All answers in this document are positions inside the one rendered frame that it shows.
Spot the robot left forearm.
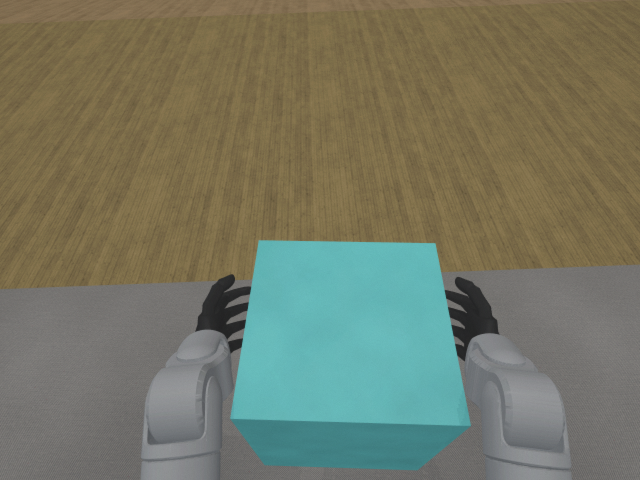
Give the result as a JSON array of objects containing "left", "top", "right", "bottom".
[{"left": 140, "top": 330, "right": 234, "bottom": 480}]

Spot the robot left hand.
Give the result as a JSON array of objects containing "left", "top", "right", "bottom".
[{"left": 195, "top": 274, "right": 251, "bottom": 353}]

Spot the robot right forearm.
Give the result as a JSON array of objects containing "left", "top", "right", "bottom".
[{"left": 465, "top": 333, "right": 572, "bottom": 480}]

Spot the robot right hand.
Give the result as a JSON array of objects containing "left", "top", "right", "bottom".
[{"left": 445, "top": 277, "right": 500, "bottom": 361}]

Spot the carton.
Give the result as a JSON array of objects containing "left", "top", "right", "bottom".
[{"left": 230, "top": 240, "right": 471, "bottom": 470}]

